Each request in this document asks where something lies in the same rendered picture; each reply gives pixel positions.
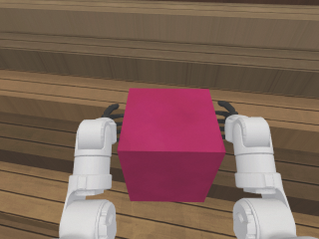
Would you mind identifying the right robot upper arm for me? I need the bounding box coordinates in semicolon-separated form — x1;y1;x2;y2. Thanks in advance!
232;197;318;239

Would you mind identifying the left robot upper arm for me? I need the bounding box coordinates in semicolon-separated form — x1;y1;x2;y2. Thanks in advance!
51;199;117;239

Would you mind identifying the left robot hand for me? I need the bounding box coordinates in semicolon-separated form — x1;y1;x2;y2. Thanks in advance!
101;104;124;142

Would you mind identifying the right robot hand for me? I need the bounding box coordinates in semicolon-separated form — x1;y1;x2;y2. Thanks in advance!
215;101;238;139

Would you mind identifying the carton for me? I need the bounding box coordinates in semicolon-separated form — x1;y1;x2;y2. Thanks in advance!
117;88;226;202

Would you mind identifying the robot left forearm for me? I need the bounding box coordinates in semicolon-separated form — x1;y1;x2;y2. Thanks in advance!
59;118;117;237

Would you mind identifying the robot right forearm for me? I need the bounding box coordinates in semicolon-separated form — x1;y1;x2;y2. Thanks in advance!
224;115;296;233

